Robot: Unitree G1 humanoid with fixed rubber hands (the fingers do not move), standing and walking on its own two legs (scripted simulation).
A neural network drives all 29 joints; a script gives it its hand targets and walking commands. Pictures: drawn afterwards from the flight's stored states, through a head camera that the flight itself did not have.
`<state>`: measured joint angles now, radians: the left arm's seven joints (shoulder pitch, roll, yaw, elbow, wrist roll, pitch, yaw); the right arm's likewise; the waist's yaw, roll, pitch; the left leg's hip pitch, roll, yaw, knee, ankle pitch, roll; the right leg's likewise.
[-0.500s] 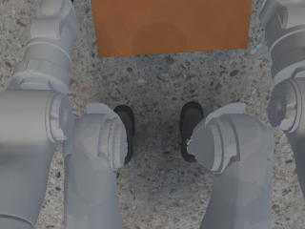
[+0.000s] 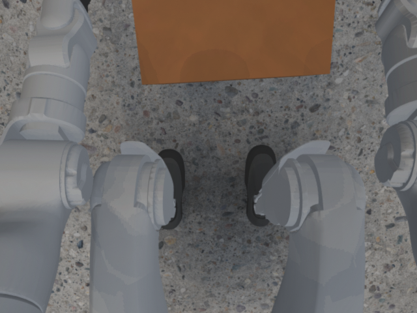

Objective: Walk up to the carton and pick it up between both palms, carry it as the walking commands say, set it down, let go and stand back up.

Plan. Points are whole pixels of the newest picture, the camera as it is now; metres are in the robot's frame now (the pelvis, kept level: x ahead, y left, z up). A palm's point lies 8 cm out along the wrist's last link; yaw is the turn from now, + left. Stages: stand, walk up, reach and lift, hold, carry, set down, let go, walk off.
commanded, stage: set down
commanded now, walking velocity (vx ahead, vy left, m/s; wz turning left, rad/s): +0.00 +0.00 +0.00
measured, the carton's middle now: (228, 6) +0.54 -0.03 -0.27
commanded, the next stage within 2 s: let go in 1.32 s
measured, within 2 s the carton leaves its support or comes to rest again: neither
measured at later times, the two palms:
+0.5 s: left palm out of the picture +0.54 +0.20 -0.02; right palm out of the picture +0.55 -0.27 -0.01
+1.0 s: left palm out of the picture +0.54 +0.20 +0.14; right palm out of the picture +0.55 -0.28 +0.14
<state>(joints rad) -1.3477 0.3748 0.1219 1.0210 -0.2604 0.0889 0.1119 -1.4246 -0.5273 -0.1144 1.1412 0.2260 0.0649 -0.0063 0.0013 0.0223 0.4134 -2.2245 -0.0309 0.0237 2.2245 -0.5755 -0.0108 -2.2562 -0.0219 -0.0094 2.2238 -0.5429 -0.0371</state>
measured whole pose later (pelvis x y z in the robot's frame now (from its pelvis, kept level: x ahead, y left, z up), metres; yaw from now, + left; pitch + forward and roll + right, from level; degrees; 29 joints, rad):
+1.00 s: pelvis +0.05 -0.01 +0.23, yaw +0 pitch +47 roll +2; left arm -1.00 0.29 0.29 0.76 -0.09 0.20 0.02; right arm -1.09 -0.46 -0.28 0.92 0.06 0.18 0.13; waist 0.01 0.00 -0.09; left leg -1.74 -0.03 -0.01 1.36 -0.43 -0.02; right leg -1.77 0.02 0.01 1.37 -0.41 -0.02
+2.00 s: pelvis +0.13 +0.00 +0.40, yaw -2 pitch +14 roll +0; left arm 0.04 0.21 0.07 0.54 0.00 0.02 -0.05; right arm 0.02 -0.19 -0.11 0.57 -0.01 0.02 0.06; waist 0.02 0.00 -0.06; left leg -0.54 -0.02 -0.03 0.57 -0.29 0.01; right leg -0.55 0.03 0.03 0.56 -0.26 -0.01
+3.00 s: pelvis +0.16 +0.00 +0.41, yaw -1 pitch +1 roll -1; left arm 0.15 0.35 0.04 0.73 0.04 0.02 0.02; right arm 0.18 -0.34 -0.04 0.70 -0.03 0.02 -0.02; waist 0.01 -0.01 0.01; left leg -0.16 -0.01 -0.05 0.47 -0.32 0.00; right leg -0.15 0.03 0.00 0.44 -0.29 -0.02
